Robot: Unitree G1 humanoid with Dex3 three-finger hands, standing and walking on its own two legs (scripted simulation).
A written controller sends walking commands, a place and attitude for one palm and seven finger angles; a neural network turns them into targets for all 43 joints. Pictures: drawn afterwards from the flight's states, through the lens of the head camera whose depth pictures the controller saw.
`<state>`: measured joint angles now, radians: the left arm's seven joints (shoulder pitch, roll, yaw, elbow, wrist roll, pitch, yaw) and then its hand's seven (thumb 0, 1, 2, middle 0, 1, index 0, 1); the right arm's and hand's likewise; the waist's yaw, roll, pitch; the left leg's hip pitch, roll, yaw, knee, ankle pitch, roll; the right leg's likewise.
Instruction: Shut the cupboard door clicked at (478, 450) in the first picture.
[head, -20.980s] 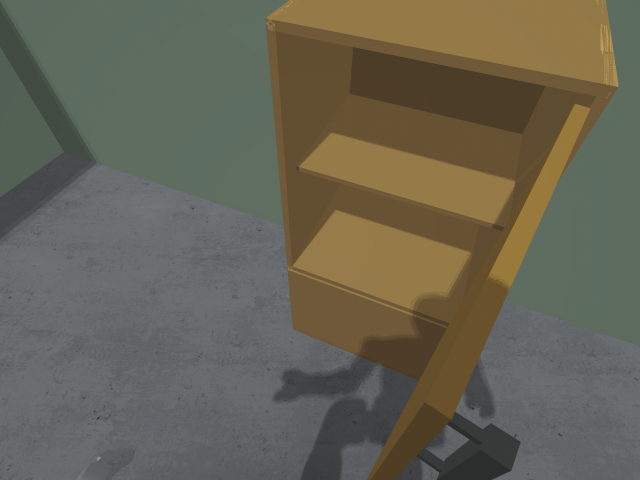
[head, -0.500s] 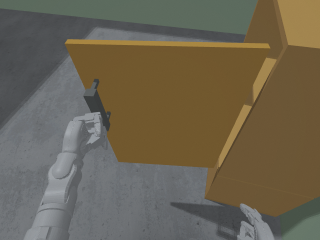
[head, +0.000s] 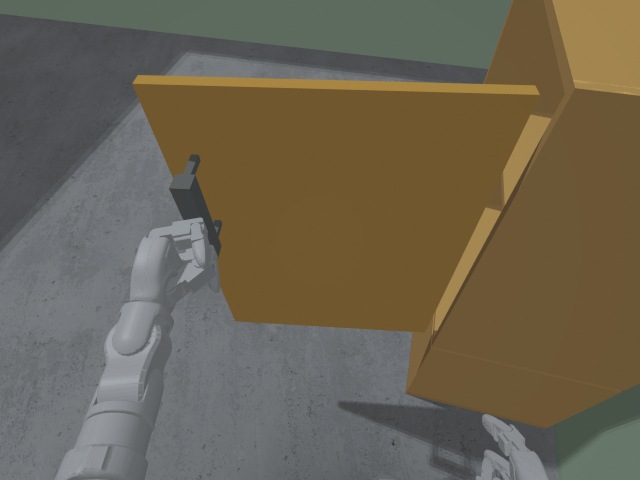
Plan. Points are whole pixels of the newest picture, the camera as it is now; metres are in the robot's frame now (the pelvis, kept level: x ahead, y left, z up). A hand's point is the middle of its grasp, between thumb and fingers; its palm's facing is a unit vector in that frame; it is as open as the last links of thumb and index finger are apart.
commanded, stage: push the door shut along its arc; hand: left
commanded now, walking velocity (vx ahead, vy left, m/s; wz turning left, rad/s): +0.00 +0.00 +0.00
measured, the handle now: (202, 208) +0.45 +0.18 +0.07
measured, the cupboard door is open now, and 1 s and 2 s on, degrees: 100 86 72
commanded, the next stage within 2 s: pull the fist back off the door in 1.86 s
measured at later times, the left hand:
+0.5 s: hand (224, 229) +0.41 +0.14 +0.08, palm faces -0.17 -0.98 -0.03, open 3.1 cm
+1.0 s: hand (256, 197) +0.46 +0.11 +0.08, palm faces -0.31 -0.95 -0.03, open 3.1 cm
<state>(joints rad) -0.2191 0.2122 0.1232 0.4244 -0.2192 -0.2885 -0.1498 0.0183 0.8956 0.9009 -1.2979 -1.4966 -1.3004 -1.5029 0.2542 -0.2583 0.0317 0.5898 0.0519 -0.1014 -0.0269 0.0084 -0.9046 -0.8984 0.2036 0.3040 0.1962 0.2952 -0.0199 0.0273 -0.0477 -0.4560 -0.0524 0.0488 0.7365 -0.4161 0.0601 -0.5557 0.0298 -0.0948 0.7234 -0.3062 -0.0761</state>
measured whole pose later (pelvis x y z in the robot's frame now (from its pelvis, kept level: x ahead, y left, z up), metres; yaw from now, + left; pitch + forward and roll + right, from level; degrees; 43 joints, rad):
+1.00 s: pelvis -0.01 +0.01 -0.01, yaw +0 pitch +14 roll +0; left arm -0.88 0.35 0.16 1.13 -0.18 -0.37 -0.36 0.02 0.90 0.90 -1.30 -1.50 -1.30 -1.50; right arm 0.35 -0.30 0.04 0.66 0.03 -0.04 -0.02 0.00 -0.90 -0.90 0.20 0.30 0.20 0.30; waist -0.14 0.03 -0.05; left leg -0.64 -0.06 0.06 0.81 -0.42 0.08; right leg -0.73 0.01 -0.09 0.78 -0.30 -0.06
